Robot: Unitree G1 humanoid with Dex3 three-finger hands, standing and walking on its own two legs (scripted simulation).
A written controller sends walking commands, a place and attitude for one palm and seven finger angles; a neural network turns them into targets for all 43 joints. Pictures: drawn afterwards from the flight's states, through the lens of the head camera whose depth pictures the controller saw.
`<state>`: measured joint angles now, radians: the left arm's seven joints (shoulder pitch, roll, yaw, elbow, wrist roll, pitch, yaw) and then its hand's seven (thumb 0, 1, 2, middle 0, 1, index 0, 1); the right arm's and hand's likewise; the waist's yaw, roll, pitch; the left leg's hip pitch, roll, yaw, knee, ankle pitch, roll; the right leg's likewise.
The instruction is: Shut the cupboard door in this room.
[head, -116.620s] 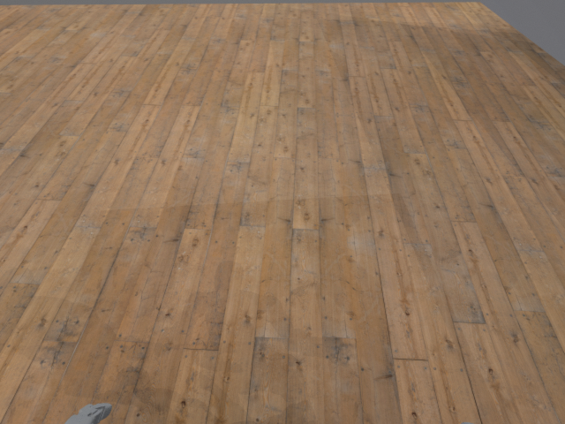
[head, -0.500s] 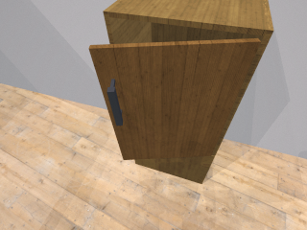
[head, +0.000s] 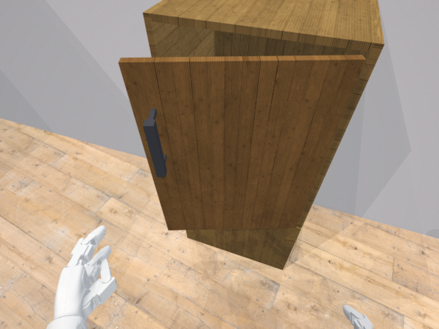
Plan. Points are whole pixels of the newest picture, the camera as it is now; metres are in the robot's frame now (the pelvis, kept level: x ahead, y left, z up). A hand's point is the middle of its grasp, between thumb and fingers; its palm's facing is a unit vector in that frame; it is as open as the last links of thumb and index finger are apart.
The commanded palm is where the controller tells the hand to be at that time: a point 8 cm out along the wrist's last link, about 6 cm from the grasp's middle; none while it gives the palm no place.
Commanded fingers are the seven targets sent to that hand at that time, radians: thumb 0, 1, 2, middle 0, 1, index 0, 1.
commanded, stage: raise the hand and make a fist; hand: left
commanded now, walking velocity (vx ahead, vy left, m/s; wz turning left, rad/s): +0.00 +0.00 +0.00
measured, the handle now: (157, 144) +0.46 +0.15 +0.09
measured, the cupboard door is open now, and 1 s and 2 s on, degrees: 21 21 21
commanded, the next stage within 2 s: bring the fist close to the handle in 1.74 s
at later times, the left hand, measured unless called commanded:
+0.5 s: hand (115, 301) +0.17 +0.18 +0.01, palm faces +0.00 -1.00 -0.03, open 4.9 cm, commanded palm +0.13 +0.24 +0.01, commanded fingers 0.00 0.90 0.90 -0.82 -0.98 -0.82 -0.98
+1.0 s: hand (94, 275) +0.20 +0.21 +0.06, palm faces +0.07 -1.00 -0.04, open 3.1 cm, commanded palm +0.17 +0.26 +0.06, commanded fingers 0.00 0.90 0.90 -1.28 -1.48 -1.28 -1.48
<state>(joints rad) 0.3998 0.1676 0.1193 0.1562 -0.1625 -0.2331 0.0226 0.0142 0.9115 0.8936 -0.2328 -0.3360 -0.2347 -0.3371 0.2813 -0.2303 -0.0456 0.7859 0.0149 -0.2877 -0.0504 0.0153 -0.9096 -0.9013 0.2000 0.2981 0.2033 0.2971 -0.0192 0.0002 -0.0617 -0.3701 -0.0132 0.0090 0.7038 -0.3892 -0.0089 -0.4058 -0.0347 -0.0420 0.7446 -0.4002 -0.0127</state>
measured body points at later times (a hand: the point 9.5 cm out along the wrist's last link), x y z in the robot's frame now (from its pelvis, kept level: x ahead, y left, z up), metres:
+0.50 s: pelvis -0.04 -0.01 -0.06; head +0.01 -0.01 +0.39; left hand +0.17 +0.24 +0.01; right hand +0.14 -0.22 -0.13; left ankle -0.02 +0.13 -0.72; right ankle -0.01 -0.11 -0.72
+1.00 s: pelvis -0.01 +0.02 -0.03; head +0.02 +0.02 +0.42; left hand +0.19 +0.26 +0.06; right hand +0.18 -0.20 -0.09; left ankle -0.02 +0.13 -0.72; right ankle -0.01 -0.11 -0.72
